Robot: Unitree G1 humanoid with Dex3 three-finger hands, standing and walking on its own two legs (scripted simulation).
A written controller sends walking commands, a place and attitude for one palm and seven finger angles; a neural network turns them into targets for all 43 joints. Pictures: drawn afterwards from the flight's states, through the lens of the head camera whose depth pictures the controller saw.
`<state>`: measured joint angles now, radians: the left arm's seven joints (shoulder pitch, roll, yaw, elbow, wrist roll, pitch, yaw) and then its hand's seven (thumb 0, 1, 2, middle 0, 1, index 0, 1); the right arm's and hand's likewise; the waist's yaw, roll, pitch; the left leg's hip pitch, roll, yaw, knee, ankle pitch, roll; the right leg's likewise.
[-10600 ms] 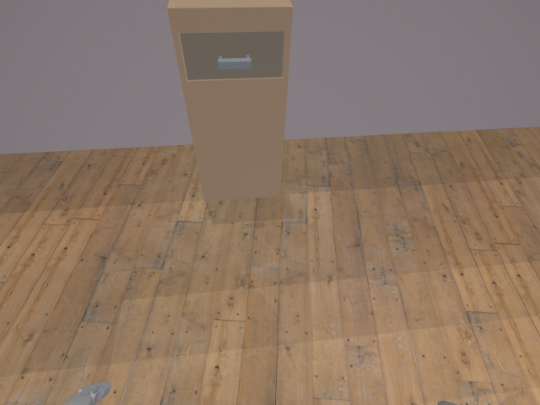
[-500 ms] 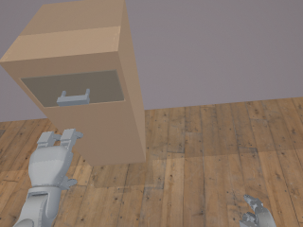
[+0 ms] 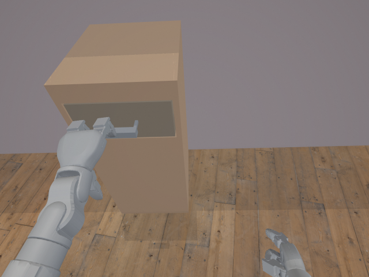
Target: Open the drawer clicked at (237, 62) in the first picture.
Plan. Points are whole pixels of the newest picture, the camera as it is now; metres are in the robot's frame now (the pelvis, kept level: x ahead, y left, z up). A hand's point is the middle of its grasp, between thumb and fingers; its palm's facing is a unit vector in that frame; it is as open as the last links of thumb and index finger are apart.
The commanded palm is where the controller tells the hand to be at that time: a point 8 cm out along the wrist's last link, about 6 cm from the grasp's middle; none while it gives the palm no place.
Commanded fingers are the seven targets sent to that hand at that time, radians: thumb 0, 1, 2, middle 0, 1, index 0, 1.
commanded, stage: raise the hand with hooked fingers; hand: left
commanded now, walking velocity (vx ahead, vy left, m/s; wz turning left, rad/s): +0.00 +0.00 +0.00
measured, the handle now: (121, 128) +0.53 +0.30 -0.03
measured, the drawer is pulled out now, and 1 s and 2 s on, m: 0.00 0.00 0.00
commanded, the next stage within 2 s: move the hooked fingers above the handle in 0.34 s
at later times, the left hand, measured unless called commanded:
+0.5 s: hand (105, 162) +0.31 +0.23 +0.08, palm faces +0.08 -0.05 -1.00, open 13.8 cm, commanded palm +0.29 +0.23 +0.13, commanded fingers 0.00 -0.50 0.30 -0.30 -1.20 -0.30 -1.20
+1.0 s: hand (110, 152) +0.36 +0.24 +0.06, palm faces -0.02 -0.01 -1.00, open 13.8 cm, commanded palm +0.35 +0.25 +0.12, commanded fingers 0.00 -0.50 0.30 -0.30 -1.20 -0.30 -1.20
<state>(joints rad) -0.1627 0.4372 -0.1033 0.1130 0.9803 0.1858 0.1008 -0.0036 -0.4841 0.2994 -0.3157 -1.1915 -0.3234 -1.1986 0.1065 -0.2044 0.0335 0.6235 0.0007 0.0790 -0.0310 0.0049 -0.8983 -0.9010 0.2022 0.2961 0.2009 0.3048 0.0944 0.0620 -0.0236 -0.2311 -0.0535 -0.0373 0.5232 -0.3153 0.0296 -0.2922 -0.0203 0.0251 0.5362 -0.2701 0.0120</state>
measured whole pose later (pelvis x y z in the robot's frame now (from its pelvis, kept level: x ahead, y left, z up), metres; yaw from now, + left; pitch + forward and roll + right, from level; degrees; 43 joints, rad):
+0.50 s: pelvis +0.00 -0.02 +0.00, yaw +0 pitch +3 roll +1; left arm -0.11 0.42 -0.08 0.10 0.97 0.16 0.14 0.00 -0.49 0.30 -0.32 -1.20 -0.32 -1.20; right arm 0.13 -0.26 -0.01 0.65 0.00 0.08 -0.02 0.01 -0.90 -0.90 0.20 0.30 0.20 0.30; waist 0.09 0.09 -0.02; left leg -0.24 -0.04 -0.05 0.48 -0.29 0.01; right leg -0.31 0.00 0.01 0.51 -0.26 -0.01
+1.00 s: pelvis +0.00 -0.03 -0.01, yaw +1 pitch +7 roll +1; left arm -0.36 0.51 0.00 0.48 1.00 -0.07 0.13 0.00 -0.49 0.30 -0.32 -1.20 -0.32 -1.20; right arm 0.19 -0.28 -0.05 0.67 0.01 0.06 -0.08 0.00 -0.90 -0.90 0.20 0.30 0.20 0.30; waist 0.04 0.06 -0.04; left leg -0.38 -0.02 -0.06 0.58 -0.33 -0.01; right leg -0.45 0.01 0.00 0.60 -0.29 -0.03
